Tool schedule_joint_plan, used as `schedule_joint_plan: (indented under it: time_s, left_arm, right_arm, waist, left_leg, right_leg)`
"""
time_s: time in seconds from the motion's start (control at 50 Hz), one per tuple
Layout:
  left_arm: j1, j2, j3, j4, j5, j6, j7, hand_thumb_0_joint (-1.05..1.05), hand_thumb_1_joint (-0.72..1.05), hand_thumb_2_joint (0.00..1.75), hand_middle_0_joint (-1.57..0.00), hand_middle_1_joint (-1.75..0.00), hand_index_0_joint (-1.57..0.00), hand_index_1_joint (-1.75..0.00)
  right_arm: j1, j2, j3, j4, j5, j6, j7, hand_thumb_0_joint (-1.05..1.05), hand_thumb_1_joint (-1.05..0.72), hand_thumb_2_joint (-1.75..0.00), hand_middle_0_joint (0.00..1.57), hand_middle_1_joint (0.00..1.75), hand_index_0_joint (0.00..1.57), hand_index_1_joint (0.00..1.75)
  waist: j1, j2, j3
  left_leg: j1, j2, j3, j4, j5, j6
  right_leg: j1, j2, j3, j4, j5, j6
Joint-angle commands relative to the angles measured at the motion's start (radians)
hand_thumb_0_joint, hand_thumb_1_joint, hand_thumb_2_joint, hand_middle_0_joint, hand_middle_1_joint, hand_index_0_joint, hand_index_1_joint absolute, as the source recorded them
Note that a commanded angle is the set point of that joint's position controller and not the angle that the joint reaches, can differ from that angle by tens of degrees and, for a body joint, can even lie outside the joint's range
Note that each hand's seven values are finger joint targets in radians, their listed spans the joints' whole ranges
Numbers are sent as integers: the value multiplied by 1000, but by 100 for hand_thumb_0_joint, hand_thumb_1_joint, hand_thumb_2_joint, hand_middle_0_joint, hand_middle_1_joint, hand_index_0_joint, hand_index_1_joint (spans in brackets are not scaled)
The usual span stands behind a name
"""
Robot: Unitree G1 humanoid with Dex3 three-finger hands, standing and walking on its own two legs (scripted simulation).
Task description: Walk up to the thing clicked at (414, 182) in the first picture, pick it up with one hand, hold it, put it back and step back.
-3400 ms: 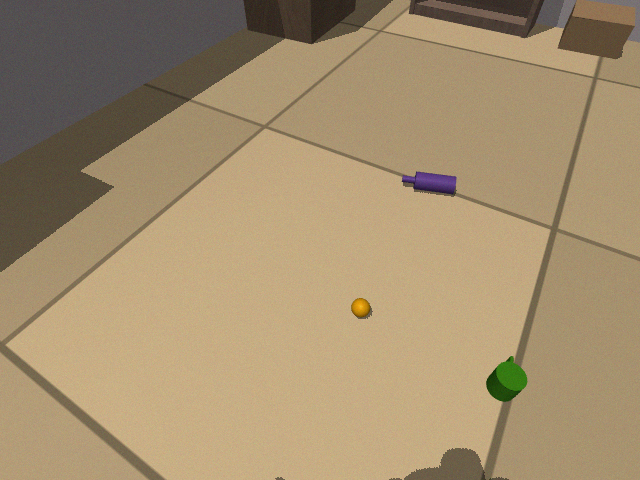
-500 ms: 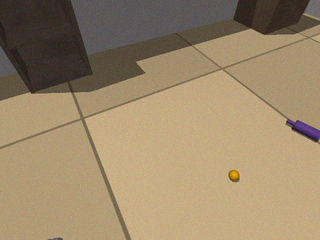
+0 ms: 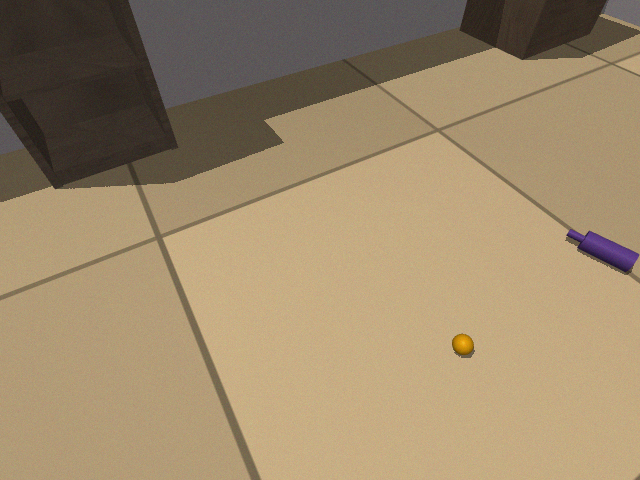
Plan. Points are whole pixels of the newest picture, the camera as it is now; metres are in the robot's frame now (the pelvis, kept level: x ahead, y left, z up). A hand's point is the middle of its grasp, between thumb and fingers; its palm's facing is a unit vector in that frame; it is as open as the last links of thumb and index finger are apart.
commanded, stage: stand
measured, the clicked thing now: (599, 247) +1.04 -1.10 -0.74
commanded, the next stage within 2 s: none
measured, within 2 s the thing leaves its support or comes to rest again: neither
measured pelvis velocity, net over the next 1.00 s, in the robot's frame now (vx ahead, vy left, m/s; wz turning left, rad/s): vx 0.00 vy -0.01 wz -0.02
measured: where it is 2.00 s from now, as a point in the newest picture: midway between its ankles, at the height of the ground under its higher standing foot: outside the picture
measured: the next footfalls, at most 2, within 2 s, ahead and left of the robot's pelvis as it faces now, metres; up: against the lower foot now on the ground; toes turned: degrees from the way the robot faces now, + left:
none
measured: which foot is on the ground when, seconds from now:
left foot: down 0.00-1.00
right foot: down 0.00-1.00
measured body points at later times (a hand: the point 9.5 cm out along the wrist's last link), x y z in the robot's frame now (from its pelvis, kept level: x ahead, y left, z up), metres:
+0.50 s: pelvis +0.00 -0.01 +0.00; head +0.01 -0.01 +0.45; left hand +0.08 +0.29 -0.13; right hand +0.07 -0.31 -0.13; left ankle +0.02 +0.14 -0.75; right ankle +0.00 -0.13 -0.75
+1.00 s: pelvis +0.00 -0.01 +0.00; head +0.02 -0.01 +0.45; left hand +0.09 +0.29 -0.13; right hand +0.07 -0.31 -0.13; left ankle +0.02 +0.14 -0.75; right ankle +0.00 -0.13 -0.75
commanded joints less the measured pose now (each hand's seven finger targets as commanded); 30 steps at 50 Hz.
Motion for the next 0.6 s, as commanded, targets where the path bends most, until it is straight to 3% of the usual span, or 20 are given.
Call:
schedule_joint_plan:
  time_s: [0.0,0.28,0.38,0.42,0.48,0.52,0.58]
  left_arm:
    - [-36,227,44,-57,1,-26,12,0,90,90,-20,-30,-20,-30]
    - [-37,227,45,-62,2,-25,13,0,90,90,-20,-30,-20,-30]
    - [-43,228,45,-66,3,-24,14,0,90,90,-20,-30,-20,-30]
    - [-45,230,46,-67,3,-22,12,0,90,90,-20,-30,-20,-30]
    - [-40,230,45,-71,4,-23,11,0,90,90,-20,-30,-20,-30]
    - [-39,230,46,-73,4,-22,11,0,90,90,-20,-30,-20,-30]
    - [-35,229,46,-75,2,-22,11,0,90,90,-20,-30,-20,-30]
  right_arm:
    - [-36,-210,-42,-51,-3,-20,-15,0,-90,-90,20,30,20,30]
    - [-26,-209,-37,-47,-4,-20,-16,0,-90,-90,20,30,20,30]
    - [-22,-208,-37,-47,-4,-17,-15,0,-90,-90,20,30,20,30]
    - [-7,-205,-36,-43,-7,-17,-14,0,-90,-90,20,30,20,30]
    - [-9,-204,-36,-45,-7,-17,-13,0,-90,-90,20,30,20,30]
    - [-9,-209,-38,-48,-7,-19,-15,0,-90,-90,20,30,20,30]
    - [-4,-208,-37,-48,-7,-21,-17,0,-90,-90,20,30,20,30]
  waist:
    - [-3,-13,-110]
    - [-3,-13,-105]
    - [-6,-25,-90]
    - [-9,-17,-74]
    - [-5,-12,-77]
    - [-6,-10,-103]
    - [-5,-3,-106]
  left_leg:
    - [34,102,-68,-48,132,35]
    - [32,106,-63,-52,138,32]
    - [27,103,-58,-53,95,30]
    - [11,97,-58,-64,53,27]
    - [10,104,-60,-63,60,31]
    - [23,107,-58,-55,100,31]
    - [27,107,-55,-57,130,28]
  right_leg:
    - [9,-105,95,-66,98,-33]
    - [13,-102,97,-70,119,-33]
    - [-3,-101,104,-86,81,-33]
    - [-12,-101,110,-93,21,-36]
    - [-11,-98,108,-93,6,-37]
    - [4,-101,108,-77,80,-40]
    - [11,-98,103,-67,107,-41]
